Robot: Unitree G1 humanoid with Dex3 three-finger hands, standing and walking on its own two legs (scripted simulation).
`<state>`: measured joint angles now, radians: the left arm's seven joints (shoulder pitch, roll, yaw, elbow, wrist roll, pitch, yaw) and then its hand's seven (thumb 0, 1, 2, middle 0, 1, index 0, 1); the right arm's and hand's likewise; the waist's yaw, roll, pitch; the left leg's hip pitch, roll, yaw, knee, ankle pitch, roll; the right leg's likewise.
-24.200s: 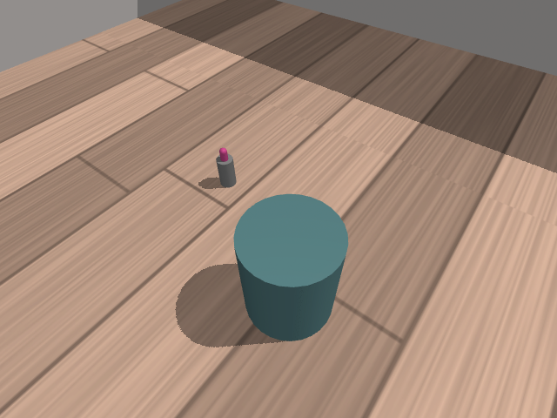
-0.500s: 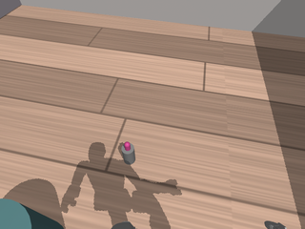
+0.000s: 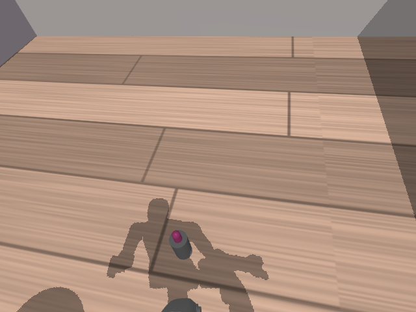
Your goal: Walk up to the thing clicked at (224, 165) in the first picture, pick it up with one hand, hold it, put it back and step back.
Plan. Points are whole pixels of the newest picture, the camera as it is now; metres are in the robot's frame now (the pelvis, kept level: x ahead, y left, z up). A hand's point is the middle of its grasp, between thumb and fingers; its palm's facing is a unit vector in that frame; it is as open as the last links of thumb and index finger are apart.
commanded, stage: walk up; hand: left
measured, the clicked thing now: (179, 242) +0.49 +0.22 -0.65
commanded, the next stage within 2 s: none
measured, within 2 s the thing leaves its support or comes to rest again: neither
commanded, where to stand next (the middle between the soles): +0.12 +0.04 m, yaw -1 degrees
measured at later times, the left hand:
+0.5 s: hand out of the picture +0.12 +0.29 -0.16, palm faces -0.04 -0.94 -0.35, open 7.4 cm
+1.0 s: hand (97, 300) +0.17 +0.29 -0.14, palm faces -0.05 -0.93 -0.35, open 7.4 cm
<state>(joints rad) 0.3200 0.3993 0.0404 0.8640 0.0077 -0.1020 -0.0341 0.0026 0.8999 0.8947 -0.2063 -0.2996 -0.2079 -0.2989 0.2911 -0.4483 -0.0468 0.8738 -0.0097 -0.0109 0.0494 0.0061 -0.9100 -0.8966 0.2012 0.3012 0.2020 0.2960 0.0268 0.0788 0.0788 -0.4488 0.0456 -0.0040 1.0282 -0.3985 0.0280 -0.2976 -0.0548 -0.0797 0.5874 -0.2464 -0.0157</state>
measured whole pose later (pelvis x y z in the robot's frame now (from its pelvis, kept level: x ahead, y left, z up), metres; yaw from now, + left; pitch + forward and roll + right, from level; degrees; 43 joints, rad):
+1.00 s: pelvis +0.08 +0.03 +0.02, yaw -2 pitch -3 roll -1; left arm 0.07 0.36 0.00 1.16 0.01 -0.02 -0.01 0.00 0.90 0.89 -0.20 -0.30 -0.21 -0.30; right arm 0.06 -0.37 0.00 1.17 0.00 0.01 0.02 0.00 -0.91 -0.90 0.20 0.30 0.20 0.30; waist -0.01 0.01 0.05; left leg -0.21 0.05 0.06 0.37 -0.11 -0.01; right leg -0.08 -0.03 0.00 0.35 -0.22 0.03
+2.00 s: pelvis +0.01 +0.01 +0.00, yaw +2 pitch -1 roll +1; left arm 0.19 0.34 0.06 0.94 0.06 0.00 0.02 0.01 0.90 0.89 -0.21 -0.30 -0.21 -0.30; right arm 0.13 -0.42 -0.08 0.94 -0.02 0.08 0.02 0.00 -0.91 -0.90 0.20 0.30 0.20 0.30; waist 0.03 0.07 0.13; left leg -0.43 -0.04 -0.12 1.01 -0.45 -0.02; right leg -0.30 -0.06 -0.07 0.63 -0.32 -0.02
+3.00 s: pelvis +0.02 +0.06 +0.00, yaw -1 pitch -2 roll +0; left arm 0.16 0.37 0.03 0.99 0.02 -0.01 -0.01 0.01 0.90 0.89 -0.20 -0.30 -0.21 -0.30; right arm 0.17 -0.39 -0.03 0.96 -0.01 0.00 0.00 0.00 -0.91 -0.90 0.20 0.30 0.20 0.30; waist -0.01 0.00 0.12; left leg -0.27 0.02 0.03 0.66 -0.39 0.02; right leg -0.24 0.01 0.03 0.62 -0.34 0.00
